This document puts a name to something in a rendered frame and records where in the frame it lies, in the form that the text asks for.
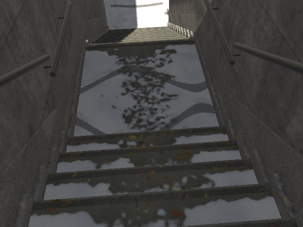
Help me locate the stairs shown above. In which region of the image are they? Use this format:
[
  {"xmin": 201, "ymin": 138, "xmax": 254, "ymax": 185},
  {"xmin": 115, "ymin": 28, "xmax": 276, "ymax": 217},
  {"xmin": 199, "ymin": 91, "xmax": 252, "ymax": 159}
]
[
  {"xmin": 28, "ymin": 126, "xmax": 298, "ymax": 227},
  {"xmin": 89, "ymin": 26, "xmax": 190, "ymax": 46}
]

